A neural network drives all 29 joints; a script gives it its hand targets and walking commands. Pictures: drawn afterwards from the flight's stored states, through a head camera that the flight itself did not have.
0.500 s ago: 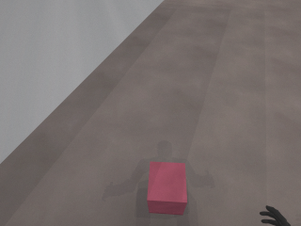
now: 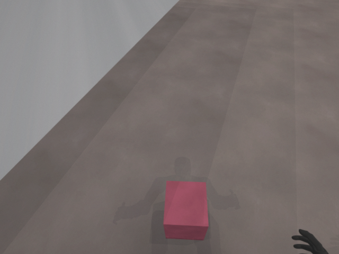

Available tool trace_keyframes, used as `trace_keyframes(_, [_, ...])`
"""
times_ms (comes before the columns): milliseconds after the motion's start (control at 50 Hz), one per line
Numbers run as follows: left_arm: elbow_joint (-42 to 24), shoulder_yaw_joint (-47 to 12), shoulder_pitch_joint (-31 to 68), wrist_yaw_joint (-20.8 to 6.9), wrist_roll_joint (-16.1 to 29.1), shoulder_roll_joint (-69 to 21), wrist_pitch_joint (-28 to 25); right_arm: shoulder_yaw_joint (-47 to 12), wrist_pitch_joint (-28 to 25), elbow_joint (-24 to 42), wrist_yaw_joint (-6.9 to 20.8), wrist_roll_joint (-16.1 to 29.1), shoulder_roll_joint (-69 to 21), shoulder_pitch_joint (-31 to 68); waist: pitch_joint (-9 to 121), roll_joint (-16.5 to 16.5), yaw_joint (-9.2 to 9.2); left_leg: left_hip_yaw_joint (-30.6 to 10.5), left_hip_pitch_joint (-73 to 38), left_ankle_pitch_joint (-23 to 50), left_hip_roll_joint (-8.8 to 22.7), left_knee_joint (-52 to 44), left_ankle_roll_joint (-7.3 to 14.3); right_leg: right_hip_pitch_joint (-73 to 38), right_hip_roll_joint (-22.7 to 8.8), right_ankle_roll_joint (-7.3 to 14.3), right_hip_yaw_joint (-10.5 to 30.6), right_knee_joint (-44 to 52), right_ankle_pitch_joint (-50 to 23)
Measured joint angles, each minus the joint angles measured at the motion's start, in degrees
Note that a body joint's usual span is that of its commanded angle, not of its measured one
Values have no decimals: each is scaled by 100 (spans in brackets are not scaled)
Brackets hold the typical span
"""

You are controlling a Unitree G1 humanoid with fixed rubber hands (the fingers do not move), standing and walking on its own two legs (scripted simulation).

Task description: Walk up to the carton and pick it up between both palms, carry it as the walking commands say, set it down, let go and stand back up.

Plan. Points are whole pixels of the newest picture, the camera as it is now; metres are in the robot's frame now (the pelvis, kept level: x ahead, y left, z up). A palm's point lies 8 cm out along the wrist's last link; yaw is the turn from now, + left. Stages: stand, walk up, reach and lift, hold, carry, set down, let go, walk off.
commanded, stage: walk up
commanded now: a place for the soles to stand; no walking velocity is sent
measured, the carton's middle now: (185, 211) +0.44 -0.03 -0.62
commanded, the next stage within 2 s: none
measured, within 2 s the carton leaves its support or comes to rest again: neither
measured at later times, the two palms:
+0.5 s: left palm out of the picture +0.05 +0.35 -0.08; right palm out of the picture +0.13 -0.32 -0.09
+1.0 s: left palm out of the picture +0.08 +0.36 -0.08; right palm out of the picture +0.13 -0.31 -0.08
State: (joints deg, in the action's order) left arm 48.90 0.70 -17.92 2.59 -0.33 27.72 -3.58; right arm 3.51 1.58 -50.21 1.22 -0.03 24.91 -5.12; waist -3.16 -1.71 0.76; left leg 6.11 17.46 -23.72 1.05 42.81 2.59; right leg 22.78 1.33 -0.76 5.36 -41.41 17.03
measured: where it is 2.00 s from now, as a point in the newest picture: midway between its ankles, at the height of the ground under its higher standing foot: outside the picture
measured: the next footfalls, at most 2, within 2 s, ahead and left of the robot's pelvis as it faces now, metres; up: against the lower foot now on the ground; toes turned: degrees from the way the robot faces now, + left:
right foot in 1.64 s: +0.11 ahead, -0.11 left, +0.00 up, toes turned +1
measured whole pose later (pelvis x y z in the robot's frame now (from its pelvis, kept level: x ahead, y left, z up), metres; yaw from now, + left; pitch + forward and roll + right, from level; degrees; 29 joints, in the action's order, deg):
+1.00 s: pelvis +0.01 +0.01 +0.00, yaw -3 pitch -2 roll -1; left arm 48.1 1.2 -17.4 2.6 -0.3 27.7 -4.2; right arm 3.5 1.5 -47.6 1.4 0.0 24.9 -6.7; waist -3.8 -1.2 0.7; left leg 6.0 17.5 -23.0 1.5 42.4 3.1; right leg 21.7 1.9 -0.9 7.4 -40.3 17.1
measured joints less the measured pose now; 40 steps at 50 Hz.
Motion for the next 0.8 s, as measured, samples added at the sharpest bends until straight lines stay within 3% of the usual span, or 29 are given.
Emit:
trace_keyframes(180, [35,-15,3,1,0,1,35,0,0,-86,0,0,0,-1,0,4,0,1,-15,26,9,-28,0,0,21,91,7,4,-17])
trace_keyframes(340, [-10,-4,14,0,0,0,10,0,4,-45,0,0,0,10,0,7,0,2,-19,70,-28,-17,0,0,22,-3,64,5,-35])
trace_keyframes(460, [27,-19,30,0,0,1,36,0,2,-152,0,0,0,-16,-1,48,0,4,-22,52,-26,-76,9,0,33,168,67,9,-34])
trace_keyframes(540, [47,1,30,0,0,0,0,0,1,-35,0,0,0,8,-1,50,0,4,5,19,-22,-13,9,0,31,-4,79,11,-18])
trace_keyframes(620, [20,-9,31,0,0,0,-2,0,3,-9,1,0,0,1,-1,50,0,5,4,12,-62,-6,9,0,25,-7,121,18,-34])
trace_keyframes(740, [68,14,30,1,0,1,16,0,-1,-39,20,0,0,-187,-1,50,-1,3,-145,46,-8,-168,53,-1,75,97,73,-362,643])
trace_keyframes(800, [74,58,28,1,0,4,-47,-1,-4,33,20,0,-2,-186,-1,58,4,12,-115,14,45,-134,53,-78,72,152,64,17,314])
